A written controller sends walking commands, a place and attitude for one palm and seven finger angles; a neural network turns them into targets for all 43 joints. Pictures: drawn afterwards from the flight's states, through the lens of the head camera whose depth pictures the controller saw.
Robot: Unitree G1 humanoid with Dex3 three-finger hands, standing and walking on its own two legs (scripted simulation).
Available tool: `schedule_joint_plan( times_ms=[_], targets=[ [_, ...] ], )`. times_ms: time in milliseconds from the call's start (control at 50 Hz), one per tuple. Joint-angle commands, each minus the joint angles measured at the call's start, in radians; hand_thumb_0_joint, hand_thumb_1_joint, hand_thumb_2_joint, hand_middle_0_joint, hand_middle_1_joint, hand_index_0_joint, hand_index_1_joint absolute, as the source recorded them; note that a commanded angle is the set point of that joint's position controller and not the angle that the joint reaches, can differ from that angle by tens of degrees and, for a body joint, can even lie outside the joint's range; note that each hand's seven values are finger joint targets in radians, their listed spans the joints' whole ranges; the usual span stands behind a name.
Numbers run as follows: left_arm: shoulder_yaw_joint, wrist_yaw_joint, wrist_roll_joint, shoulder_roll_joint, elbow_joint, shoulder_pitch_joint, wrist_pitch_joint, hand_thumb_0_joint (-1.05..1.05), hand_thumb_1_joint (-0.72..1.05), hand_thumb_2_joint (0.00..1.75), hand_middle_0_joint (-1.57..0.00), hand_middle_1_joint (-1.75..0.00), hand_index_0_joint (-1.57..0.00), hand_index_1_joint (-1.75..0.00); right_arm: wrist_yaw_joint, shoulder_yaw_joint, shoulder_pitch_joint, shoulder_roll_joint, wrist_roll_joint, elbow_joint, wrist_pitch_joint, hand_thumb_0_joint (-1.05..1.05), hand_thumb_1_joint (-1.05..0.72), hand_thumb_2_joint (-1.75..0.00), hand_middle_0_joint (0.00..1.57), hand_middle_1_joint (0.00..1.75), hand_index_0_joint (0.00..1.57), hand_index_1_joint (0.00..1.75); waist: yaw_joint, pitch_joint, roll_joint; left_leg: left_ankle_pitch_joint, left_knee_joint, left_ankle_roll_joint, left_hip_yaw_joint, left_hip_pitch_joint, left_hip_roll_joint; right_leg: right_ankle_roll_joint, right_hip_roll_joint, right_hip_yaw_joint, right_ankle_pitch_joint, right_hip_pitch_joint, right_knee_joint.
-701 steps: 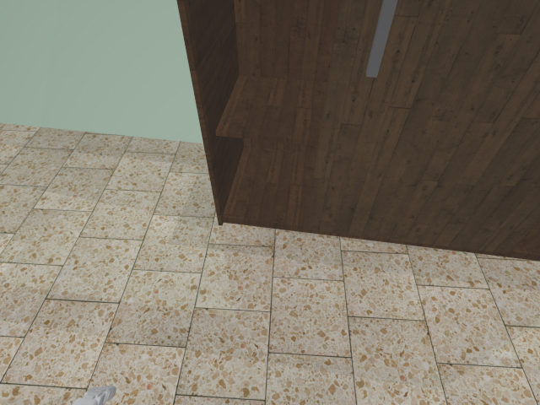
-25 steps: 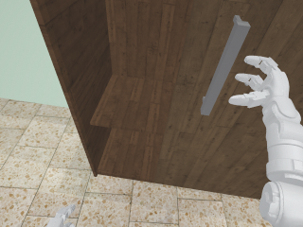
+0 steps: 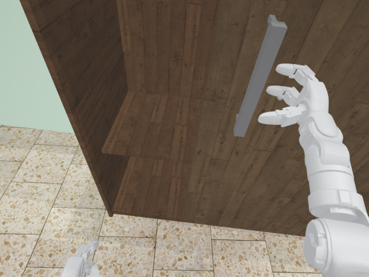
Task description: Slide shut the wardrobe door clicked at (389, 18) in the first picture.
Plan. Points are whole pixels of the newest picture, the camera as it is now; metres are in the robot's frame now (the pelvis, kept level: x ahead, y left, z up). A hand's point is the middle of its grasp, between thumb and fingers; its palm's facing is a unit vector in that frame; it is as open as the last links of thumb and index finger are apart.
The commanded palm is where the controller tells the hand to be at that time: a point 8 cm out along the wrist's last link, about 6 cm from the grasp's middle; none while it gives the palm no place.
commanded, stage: feel for the door with the fingertips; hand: right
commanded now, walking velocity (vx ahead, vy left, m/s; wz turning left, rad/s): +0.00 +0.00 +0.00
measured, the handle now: (253, 83) +0.50 -0.09 +0.20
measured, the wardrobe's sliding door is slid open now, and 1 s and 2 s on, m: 0.39 0.39 0.39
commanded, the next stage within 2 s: slide the fingers in behind the handle in 0.72 s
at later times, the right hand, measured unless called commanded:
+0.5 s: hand (271, 93) +0.45 -0.12 +0.21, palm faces +0.02 +1.00 +0.01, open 14.0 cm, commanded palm +0.43 -0.18 +0.20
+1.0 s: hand (270, 89) +0.46 -0.12 +0.21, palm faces +0.02 +1.00 +0.01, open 13.8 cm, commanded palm +0.43 -0.17 +0.20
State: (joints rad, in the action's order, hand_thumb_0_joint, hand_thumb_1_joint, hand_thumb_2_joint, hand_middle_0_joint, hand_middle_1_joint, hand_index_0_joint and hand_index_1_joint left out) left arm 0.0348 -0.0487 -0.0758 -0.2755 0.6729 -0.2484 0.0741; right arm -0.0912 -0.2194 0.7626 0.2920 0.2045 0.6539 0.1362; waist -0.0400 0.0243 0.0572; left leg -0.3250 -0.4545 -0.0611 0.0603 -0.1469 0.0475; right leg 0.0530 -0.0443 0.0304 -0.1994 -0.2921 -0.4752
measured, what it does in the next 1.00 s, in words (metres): stands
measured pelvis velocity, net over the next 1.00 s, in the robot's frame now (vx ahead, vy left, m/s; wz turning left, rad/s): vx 0.00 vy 0.00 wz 0.01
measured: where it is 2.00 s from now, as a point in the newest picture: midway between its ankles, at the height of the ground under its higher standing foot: outside the picture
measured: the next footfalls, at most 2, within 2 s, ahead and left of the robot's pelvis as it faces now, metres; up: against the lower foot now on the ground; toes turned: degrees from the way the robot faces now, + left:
none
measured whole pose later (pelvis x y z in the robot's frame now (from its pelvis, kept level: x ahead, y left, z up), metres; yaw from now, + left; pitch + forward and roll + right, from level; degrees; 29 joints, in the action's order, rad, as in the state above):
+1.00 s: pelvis +0.00 +0.00 +0.00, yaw +1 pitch +2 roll +0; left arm 0.01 -0.03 -0.07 -0.29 0.71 -0.34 0.09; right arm -0.07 -0.25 0.88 0.31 0.17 0.84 0.05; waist -0.07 0.03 0.06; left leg -0.32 -0.46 -0.07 0.05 -0.19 0.06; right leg 0.05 -0.03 0.04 -0.20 -0.33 -0.48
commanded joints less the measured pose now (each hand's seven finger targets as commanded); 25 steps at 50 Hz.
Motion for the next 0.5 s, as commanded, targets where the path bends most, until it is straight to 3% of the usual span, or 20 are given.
schedule_joint_plan(
  times_ms=[0,40,60,100,140,180,220,260,320,400,480],
  targets=[
    [-0.046,-0.006,-0.003,-0.126,-0.123,0.042,0.042,0.00,0.90,0.90,-0.20,-0.30,-0.20,-0.30,0.020,-0.031,0.488,0.185,-0.001,-0.241,-0.079,0.00,0.50,-0.30,0.30,1.20,0.30,1.20,-0.001,0.318,-0.060,0.396,0.059,0.032,-0.053,-0.090,-0.036,0.010,0.037,-0.085,0.261,0.320,0.004],
    [-0.048,-0.003,-0.004,-0.121,-0.121,0.043,0.043,0.00,0.90,0.90,-0.20,-0.30,-0.20,-0.30,0.028,0.000,0.487,0.140,-0.006,-0.242,-0.071,0.00,0.50,-0.30,0.30,1.20,0.30,1.20,-0.005,0.306,-0.045,0.389,0.060,0.032,-0.049,-0.114,-0.033,0.007,0.041,-0.087,0.271,0.338,0.002],
    [-0.048,-0.001,-0.001,-0.121,-0.116,0.038,0.041,0.00,0.90,0.90,-0.20,-0.30,-0.20,-0.30,0.035,0.005,0.484,0.131,-0.004,-0.238,-0.069,0.00,0.50,-0.30,0.30,1.20,0.30,1.20,-0.004,0.297,-0.086,0.388,0.066,0.031,-0.047,-0.099,-0.033,0.009,0.041,-0.085,0.266,0.317,0.002],
    [-0.050,-0.001,-0.001,-0.124,-0.118,0.040,0.039,0.00,0.90,0.90,-0.20,-0.30,-0.20,-0.30,0.048,-0.027,0.471,0.153,-0.002,-0.236,-0.058,0.00,0.50,-0.30,0.30,1.20,0.30,1.20,0.002,0.296,-0.108,0.395,0.069,0.037,-0.053,-0.090,-0.031,0.012,0.039,-0.080,0.252,0.301,0.009],
    [-0.049,-0.001,-0.001,-0.121,-0.119,0.043,0.041,0.00,0.90,0.90,-0.20,-0.30,-0.20,-0.30,0.060,-0.030,0.496,0.161,-0.008,-0.265,-0.058,0.00,0.50,-0.30,0.30,1.20,0.30,1.20,0.002,0.304,-0.097,0.393,0.068,0.038,-0.056,-0.083,-0.032,0.012,0.038,-0.077,0.250,0.304,0.012],
    [-0.048,-0.001,0.003,-0.121,-0.115,0.039,0.035,0.00,0.90,0.90,-0.20,-0.30,-0.20,-0.30,0.074,-0.062,0.501,0.210,-0.023,-0.273,-0.065,0.00,0.50,-0.30,0.30,1.20,0.30,1.20,0.009,0.302,-0.075,0.401,0.069,0.036,-0.061,-0.066,-0.034,0.011,0.039,-0.071,0.255,0.292,0.014],
    [-0.047,-0.003,0.004,-0.119,-0.110,0.034,0.034,0.00,0.90,0.90,-0.20,-0.30,-0.20,-0.30,0.077,-0.049,0.522,0.196,-0.026,-0.258,-0.065,0.00,0.50,-0.30,0.30,1.20,0.30,1.20,0.000,0.296,-0.090,0.389,0.072,0.037,-0.059,-0.069,-0.032,0.011,0.039,-0.072,0.244,0.293,0.018],
    [-0.048,-0.004,0.007,-0.123,-0.107,0.029,0.031,0.00,0.90,0.90,-0.20,-0.30,-0.20,-0.30,0.077,-0.074,0.511,0.232,-0.028,-0.236,-0.069,0.00,0.50,-0.30,0.30,1.20,0.30,1.20,0.007,0.291,-0.080,0.392,0.078,0.036,-0.065,-0.051,-0.036,0.013,0.037,-0.065,0.241,0.275,0.016],
    [-0.050,-0.002,0.002,-0.118,-0.110,0.025,0.039,0.00,0.90,0.90,-0.20,-0.30,-0.20,-0.30,0.064,-0.026,0.531,0.170,-0.027,-0.233,-0.076,0.00,0.50,-0.30,0.30,1.20,0.30,1.20,-0.008,0.300,-0.052,0.388,0.077,0.035,-0.062,-0.082,-0.030,0.012,0.037,-0.069,0.245,0.311,0.014],
    [-0.056,-0.002,-0.001,-0.125,-0.095,0.005,0.043,0.00,0.90,0.90,-0.20,-0.30,-0.20,-0.30,0.046,-0.010,0.557,0.154,-0.018,-0.171,-0.073,0.00,0.50,-0.30,0.30,1.20,0.30,1.20,-0.022,0.280,-0.066,0.385,0.082,0.038,-0.064,-0.105,-0.029,0.014,0.034,-0.069,0.227,0.297,0.007],
    [-0.058,-0.002,-0.002,-0.132,-0.086,-0.008,0.045,0.00,0.90,0.90,-0.20,-0.30,-0.20,-0.30,0.045,-0.028,0.591,0.182,-0.018,-0.127,-0.081,0.00,0.50,-0.30,0.30,1.20,0.30,1.20,-0.026,0.277,-0.091,0.384,0.083,0.043,-0.071,-0.108,-0.031,0.018,0.030,-0.062,0.206,0.269,0.004]
  ],
)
